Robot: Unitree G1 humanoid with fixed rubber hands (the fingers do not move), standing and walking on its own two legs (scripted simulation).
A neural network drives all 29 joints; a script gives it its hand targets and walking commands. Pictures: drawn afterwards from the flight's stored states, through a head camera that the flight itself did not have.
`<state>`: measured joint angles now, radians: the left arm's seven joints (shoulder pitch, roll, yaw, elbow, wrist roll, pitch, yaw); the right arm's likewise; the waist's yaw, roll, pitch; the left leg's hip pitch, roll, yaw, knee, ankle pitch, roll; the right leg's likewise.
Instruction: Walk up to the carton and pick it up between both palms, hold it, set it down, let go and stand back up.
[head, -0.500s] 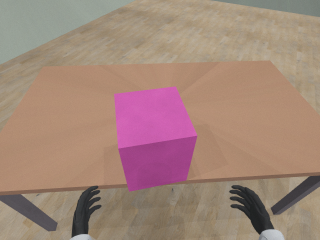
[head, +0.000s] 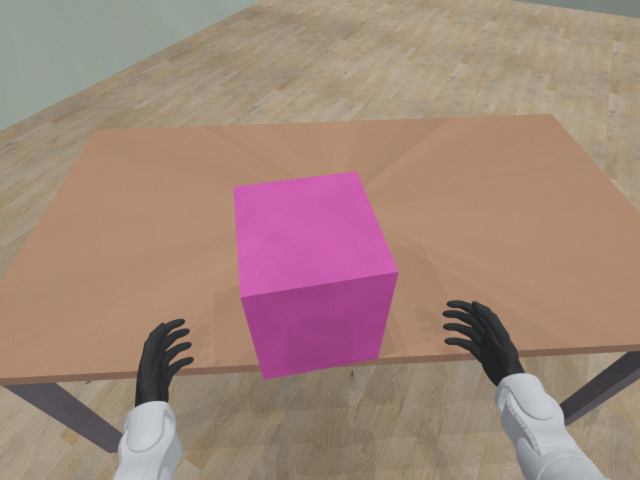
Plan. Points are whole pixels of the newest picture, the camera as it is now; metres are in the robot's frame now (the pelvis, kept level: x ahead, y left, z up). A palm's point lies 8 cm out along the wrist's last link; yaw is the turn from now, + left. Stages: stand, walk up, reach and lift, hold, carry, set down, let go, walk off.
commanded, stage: reach and lift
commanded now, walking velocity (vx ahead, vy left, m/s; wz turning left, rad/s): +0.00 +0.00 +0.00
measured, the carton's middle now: (309, 277) +0.44 +0.06 -0.04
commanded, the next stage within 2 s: none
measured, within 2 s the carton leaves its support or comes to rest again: neither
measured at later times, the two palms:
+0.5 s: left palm (154, 336) +0.29 +0.25 +0.03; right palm (487, 298) +0.36 -0.19 +0.04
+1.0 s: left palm (151, 285) +0.34 +0.25 +0.07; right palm (465, 233) +0.43 -0.16 +0.09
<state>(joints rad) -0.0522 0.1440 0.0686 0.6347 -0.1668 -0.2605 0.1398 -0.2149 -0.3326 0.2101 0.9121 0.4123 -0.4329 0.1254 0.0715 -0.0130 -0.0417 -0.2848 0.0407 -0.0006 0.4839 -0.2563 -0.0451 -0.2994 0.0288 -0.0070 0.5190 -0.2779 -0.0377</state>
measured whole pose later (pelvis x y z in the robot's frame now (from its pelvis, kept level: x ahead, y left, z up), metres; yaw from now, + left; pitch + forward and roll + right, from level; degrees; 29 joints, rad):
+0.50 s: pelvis +0.00 +0.01 +0.01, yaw -1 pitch +7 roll +0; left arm -0.22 0.13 0.10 0.50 -0.14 0.00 0.15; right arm -0.42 -0.39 0.15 0.86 0.41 -0.21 0.12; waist 0.10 0.00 -0.06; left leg -0.32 0.05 0.01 0.41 -0.21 -0.04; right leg -0.31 0.04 0.00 0.38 -0.19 -0.03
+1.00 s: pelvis -0.01 +0.00 +0.00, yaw +0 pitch +13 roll -1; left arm -0.51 0.16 0.13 0.58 -0.16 0.14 0.14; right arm -0.74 -0.39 0.11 0.96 0.38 -0.05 0.07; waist 0.15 0.01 -0.13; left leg -0.46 0.06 0.00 0.42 -0.17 -0.04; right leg -0.44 0.05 -0.01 0.37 -0.15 -0.03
